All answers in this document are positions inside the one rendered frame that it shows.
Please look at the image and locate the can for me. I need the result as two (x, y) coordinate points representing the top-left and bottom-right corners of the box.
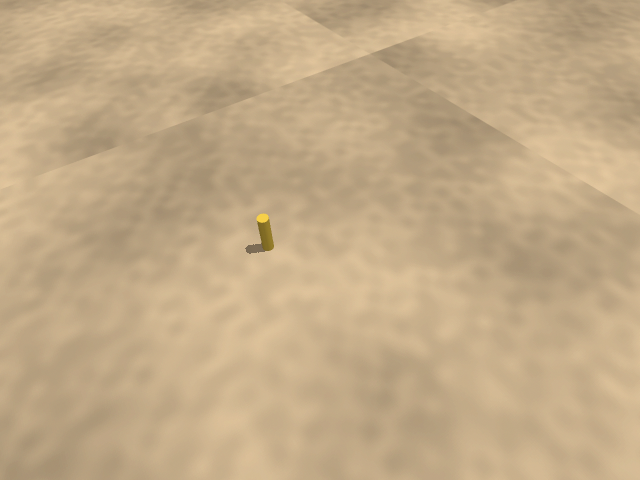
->
(257, 214), (274, 251)

